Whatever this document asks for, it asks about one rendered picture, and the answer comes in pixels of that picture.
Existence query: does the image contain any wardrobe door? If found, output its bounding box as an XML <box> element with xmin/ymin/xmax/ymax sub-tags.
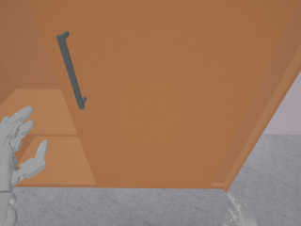
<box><xmin>28</xmin><ymin>0</ymin><xmax>299</xmax><ymax>188</ymax></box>
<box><xmin>213</xmin><ymin>0</ymin><xmax>301</xmax><ymax>184</ymax></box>

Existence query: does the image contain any right robot hand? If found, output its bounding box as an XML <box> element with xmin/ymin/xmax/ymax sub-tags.
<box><xmin>222</xmin><ymin>191</ymin><xmax>258</xmax><ymax>226</ymax></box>

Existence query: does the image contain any handle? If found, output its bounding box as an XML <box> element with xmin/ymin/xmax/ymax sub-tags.
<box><xmin>56</xmin><ymin>31</ymin><xmax>87</xmax><ymax>109</ymax></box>

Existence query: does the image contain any left robot hand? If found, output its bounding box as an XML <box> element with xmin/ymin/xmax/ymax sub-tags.
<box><xmin>0</xmin><ymin>105</ymin><xmax>48</xmax><ymax>192</ymax></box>

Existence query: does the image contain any left robot forearm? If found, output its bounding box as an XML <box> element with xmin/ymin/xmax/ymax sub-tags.
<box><xmin>0</xmin><ymin>190</ymin><xmax>18</xmax><ymax>226</ymax></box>

